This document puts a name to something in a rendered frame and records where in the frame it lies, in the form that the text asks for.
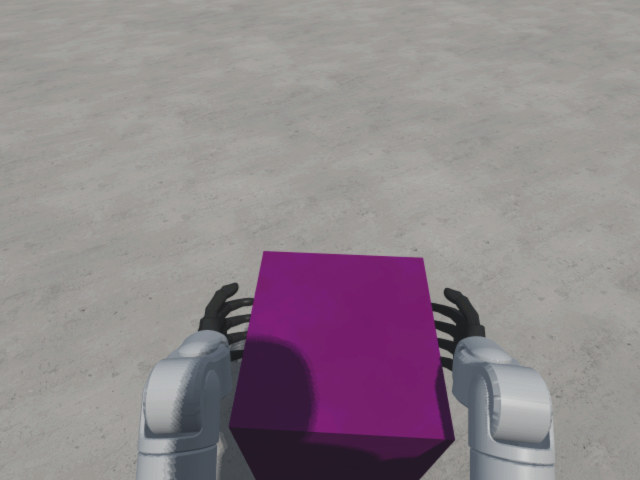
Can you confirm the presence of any robot right forearm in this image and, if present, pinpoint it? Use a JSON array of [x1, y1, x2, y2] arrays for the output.
[[452, 336, 556, 480]]

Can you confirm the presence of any right robot hand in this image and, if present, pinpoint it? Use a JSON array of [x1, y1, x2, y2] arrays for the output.
[[431, 288, 486, 371]]

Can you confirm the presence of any left robot hand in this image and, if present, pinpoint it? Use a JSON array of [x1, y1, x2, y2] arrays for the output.
[[198, 283, 254, 361]]

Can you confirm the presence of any carton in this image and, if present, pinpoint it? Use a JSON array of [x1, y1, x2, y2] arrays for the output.
[[229, 251, 455, 480]]

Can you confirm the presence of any robot left forearm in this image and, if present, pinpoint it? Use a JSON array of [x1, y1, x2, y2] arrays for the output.
[[136, 330, 232, 480]]

